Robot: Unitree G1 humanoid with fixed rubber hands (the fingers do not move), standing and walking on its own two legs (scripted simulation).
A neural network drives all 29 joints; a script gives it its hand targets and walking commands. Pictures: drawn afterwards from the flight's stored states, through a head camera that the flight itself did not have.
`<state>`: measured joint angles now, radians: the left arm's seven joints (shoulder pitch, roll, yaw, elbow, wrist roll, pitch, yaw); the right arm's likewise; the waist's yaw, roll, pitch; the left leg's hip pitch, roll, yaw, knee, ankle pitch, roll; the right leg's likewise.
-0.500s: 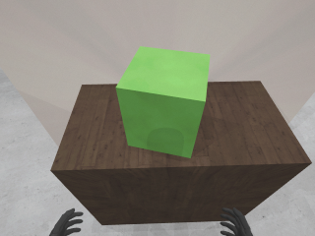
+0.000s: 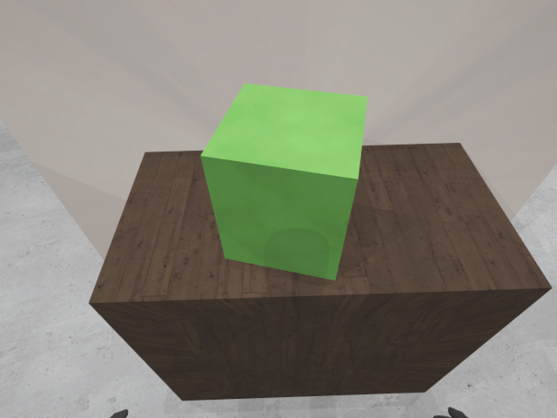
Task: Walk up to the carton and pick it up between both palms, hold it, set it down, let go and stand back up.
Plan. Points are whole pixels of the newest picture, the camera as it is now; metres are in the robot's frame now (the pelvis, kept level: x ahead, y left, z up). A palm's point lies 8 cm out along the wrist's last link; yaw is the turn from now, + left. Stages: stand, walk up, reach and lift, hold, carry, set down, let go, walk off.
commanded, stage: stand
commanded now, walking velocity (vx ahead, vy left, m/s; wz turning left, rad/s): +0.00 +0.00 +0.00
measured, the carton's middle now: (290, 183) +0.49 -0.01 +0.06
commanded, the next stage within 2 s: none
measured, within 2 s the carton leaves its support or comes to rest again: neither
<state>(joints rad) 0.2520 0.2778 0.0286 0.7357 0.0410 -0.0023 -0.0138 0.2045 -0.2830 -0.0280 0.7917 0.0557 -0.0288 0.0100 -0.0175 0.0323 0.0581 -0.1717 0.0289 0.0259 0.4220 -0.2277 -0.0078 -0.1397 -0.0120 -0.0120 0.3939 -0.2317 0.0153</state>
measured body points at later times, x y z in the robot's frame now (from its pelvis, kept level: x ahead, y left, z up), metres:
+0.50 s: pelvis +0.00 +0.00 +0.00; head +0.01 -0.01 +0.45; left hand +0.09 +0.28 -0.12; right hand +0.10 -0.27 -0.13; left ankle +0.00 +0.12 -0.74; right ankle -0.01 -0.13 -0.74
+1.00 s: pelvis -0.01 +0.00 +0.00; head -0.01 -0.01 +0.45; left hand +0.07 +0.28 -0.12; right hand +0.08 -0.27 -0.13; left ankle +0.00 +0.12 -0.74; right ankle -0.01 -0.13 -0.74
